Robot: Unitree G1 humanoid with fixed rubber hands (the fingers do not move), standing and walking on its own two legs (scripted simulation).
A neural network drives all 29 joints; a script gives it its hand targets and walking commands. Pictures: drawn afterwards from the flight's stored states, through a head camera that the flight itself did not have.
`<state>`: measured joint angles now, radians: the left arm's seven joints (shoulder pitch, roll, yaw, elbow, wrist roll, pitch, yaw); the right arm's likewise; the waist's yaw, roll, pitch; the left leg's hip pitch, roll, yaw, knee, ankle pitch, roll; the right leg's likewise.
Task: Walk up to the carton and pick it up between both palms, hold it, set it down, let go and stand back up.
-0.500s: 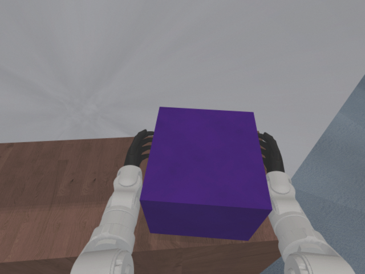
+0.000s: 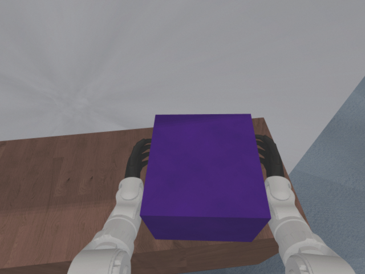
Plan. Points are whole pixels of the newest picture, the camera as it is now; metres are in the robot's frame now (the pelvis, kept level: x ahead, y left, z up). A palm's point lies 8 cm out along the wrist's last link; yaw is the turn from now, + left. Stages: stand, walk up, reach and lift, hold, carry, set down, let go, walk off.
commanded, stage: set down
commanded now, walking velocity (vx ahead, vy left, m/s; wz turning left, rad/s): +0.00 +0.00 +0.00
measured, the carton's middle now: (202, 177) +0.35 +0.01 -0.02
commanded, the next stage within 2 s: none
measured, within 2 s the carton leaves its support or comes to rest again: rests again in 0.96 s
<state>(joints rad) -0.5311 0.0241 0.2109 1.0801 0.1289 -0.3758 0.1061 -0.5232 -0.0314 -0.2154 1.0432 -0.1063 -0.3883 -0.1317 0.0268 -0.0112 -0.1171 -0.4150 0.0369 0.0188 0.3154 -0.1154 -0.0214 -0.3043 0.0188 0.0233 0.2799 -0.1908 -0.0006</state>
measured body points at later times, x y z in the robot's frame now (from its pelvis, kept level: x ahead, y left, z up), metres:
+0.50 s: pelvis -0.01 +0.00 -0.01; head +0.08 +0.01 +0.43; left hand +0.36 +0.17 -0.04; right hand +0.37 -0.16 -0.03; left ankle +0.01 +0.13 -0.75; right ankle -0.05 -0.12 -0.75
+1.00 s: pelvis -0.03 +0.00 -0.04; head +0.08 +0.01 +0.40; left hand +0.36 +0.17 -0.07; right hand +0.37 -0.15 -0.06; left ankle +0.01 +0.13 -0.75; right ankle -0.05 -0.12 -0.75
